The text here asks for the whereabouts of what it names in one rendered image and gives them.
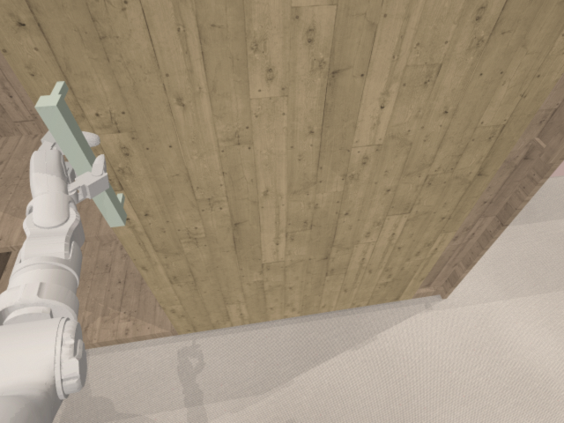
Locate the robot left hand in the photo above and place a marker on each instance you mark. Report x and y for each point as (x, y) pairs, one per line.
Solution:
(49, 173)

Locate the robot left upper arm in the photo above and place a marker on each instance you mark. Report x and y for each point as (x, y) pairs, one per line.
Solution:
(41, 363)

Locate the wardrobe door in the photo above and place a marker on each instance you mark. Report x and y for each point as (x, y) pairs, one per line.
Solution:
(520, 161)
(282, 158)

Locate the robot left forearm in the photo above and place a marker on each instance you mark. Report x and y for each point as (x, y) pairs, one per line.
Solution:
(45, 277)

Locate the handle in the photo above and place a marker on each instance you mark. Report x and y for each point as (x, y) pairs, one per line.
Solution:
(57, 116)
(555, 148)

